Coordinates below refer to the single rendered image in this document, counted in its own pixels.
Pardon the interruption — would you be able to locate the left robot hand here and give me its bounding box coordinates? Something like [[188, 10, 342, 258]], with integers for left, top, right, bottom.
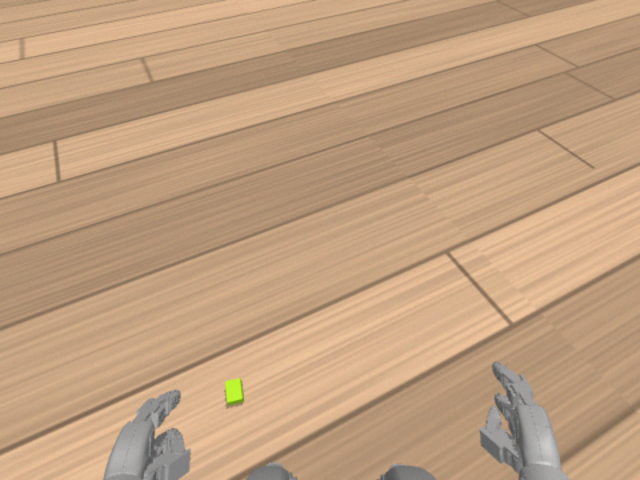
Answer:
[[103, 390, 191, 480]]

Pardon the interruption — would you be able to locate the small box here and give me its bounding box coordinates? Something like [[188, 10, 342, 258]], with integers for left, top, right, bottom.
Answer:
[[225, 378, 244, 406]]

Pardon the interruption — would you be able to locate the right robot hand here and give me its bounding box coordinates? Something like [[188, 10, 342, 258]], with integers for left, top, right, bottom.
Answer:
[[480, 362, 562, 474]]

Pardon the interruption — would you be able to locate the right robot arm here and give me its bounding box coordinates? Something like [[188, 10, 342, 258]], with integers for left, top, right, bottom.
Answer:
[[519, 464, 570, 480]]

